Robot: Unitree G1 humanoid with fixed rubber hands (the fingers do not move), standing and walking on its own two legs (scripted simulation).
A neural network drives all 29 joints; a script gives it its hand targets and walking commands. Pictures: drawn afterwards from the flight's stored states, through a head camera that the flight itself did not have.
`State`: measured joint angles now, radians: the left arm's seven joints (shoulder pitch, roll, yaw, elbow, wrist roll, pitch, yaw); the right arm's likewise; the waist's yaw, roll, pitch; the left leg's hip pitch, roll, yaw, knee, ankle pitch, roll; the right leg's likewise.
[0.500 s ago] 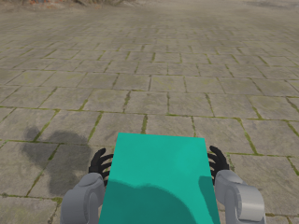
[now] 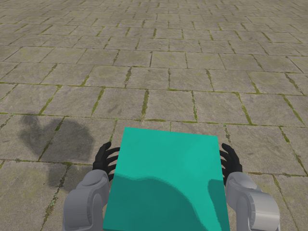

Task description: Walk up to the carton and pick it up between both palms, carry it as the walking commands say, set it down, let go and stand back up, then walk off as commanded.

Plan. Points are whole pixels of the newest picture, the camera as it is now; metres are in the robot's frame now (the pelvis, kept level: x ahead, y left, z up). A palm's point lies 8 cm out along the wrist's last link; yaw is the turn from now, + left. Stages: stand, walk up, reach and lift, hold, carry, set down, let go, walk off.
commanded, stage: carry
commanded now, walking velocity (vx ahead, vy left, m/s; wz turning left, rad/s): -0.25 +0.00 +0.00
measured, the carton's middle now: (163, 192) +0.22 +0.00 +0.03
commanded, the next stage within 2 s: none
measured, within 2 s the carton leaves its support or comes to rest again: neither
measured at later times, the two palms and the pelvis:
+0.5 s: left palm out of the picture +0.04 +0.12 +0.09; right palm out of the picture +0.02 -0.18 +0.09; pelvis -0.20 -0.01 +0.00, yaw -1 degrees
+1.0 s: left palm out of the picture -0.16 +0.11 +0.08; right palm out of the picture -0.18 -0.19 +0.07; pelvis -0.41 -0.02 +0.01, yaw -2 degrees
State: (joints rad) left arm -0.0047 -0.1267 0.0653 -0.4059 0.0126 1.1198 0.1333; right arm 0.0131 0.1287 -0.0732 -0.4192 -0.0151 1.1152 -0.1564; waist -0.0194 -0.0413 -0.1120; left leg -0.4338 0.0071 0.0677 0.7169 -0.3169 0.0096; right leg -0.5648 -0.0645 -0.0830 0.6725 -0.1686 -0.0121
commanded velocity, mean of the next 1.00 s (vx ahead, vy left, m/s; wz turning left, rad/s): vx -0.25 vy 0.00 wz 0.00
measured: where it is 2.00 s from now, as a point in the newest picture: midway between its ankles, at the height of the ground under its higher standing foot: outside the picture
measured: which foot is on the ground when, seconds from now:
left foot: down 0.00-0.28, up 0.30-0.52, down 0.54-0.88, up 0.90-1.00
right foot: down 0.00-0.00, up 0.02-0.24, down 0.26-0.58, up 0.60-0.82, down 0.84-1.00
